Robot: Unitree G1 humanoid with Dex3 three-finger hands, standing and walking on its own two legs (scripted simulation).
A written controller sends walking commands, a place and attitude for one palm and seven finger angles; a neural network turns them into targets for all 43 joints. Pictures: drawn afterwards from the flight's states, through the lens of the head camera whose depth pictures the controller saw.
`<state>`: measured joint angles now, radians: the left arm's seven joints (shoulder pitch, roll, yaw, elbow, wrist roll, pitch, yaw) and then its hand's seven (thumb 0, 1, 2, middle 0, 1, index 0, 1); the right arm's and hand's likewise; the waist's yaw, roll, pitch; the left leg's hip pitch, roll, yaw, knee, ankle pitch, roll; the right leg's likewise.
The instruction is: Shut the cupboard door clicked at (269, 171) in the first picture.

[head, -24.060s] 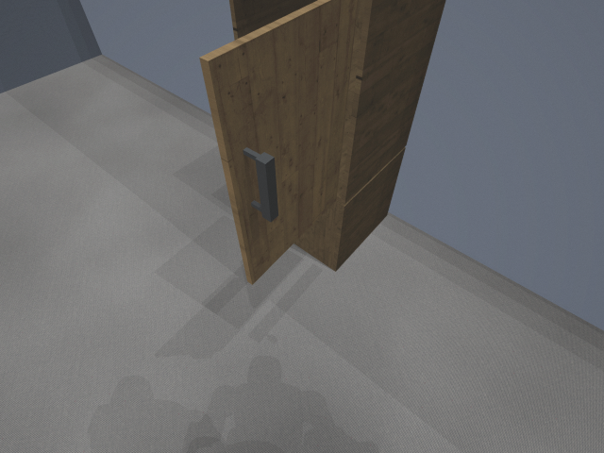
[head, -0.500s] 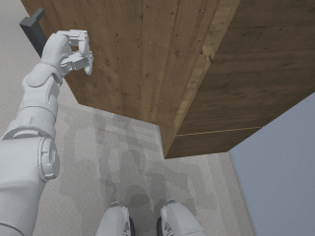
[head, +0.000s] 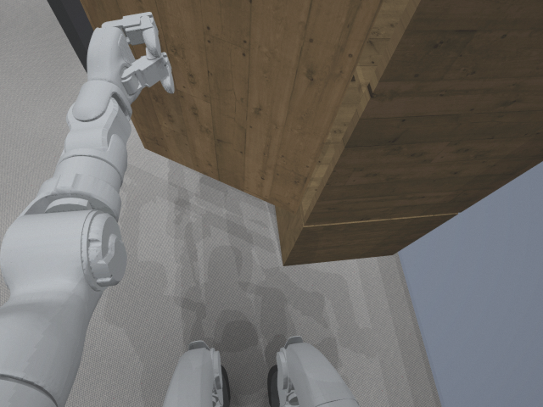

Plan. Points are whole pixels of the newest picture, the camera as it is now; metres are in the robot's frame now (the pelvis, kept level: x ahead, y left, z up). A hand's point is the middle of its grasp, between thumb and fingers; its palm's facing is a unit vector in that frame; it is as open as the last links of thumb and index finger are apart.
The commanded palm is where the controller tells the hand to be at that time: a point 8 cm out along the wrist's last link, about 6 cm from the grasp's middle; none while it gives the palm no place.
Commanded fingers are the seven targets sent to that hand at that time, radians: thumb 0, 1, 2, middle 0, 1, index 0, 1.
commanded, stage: pull the fist back off the door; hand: left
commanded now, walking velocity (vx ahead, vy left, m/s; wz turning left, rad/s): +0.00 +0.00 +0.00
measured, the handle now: (94, 34) +0.63 +0.19 +0.10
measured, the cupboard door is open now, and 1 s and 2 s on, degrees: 59 59 59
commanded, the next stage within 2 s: draw the hand back to the body in 0.76 s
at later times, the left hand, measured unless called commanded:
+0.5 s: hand (161, 94) +0.51 +0.10 +0.11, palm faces +0.07 -1.00 -0.06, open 3.1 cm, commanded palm +0.46 +0.14 +0.10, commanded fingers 0.00 0.90 0.90 -1.30 -1.50 -1.30 -1.50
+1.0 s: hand (156, 123) +0.46 +0.10 +0.11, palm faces +0.08 -1.00 -0.02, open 3.1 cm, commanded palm +0.41 +0.15 +0.12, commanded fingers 0.00 0.90 0.90 -1.30 -1.50 -1.30 -1.50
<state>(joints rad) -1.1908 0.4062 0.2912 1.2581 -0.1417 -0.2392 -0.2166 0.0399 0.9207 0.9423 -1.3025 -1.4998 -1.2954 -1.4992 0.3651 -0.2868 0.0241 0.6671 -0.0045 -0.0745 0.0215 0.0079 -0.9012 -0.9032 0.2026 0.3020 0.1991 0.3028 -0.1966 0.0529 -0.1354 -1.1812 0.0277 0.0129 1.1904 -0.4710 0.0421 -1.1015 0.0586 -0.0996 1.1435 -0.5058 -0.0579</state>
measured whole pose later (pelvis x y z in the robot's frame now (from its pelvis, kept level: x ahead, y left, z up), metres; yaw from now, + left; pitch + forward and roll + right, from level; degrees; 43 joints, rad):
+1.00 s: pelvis +0.01 -0.01 +0.04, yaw +0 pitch +17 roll +0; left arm -0.66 0.16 0.18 0.91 -0.07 -0.44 0.10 0.01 0.90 0.90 -1.30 -1.50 -1.30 -1.50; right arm 0.29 -0.22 0.01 0.63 0.00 0.01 0.05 0.01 -0.90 -0.90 0.20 0.30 0.20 0.30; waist -0.10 0.03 -0.14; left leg -0.87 0.01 0.06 1.00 -0.42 0.03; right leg -0.83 0.05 -0.04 1.00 -0.47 -0.06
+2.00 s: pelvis +0.04 +0.02 +0.11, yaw +2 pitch -3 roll -1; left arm 0.41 0.37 0.26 -0.37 -0.09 0.02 0.08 0.01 0.90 0.90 -0.55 -0.68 -0.55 -0.68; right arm 0.19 -0.22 0.06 0.61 0.03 0.00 -0.05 0.02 -0.90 -0.90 0.20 0.30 0.20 0.30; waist 0.05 0.08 0.00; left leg -0.13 -0.05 0.04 0.41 -0.22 0.07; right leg -0.06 0.01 -0.04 0.37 -0.25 -0.01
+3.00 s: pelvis +0.02 +0.02 +0.10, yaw +0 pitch +2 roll +0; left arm 0.55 0.46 0.39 -0.47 -0.09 -0.13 0.11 0.01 0.89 0.90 -0.22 -0.30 -0.21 -0.30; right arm 0.17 -0.25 -0.01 0.55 0.04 0.06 -0.08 0.02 -0.90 -0.90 0.20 0.30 0.20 0.30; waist 0.00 0.04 -0.03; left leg -0.31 -0.04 0.07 0.50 -0.23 0.07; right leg -0.26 0.01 -0.01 0.51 -0.27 -0.01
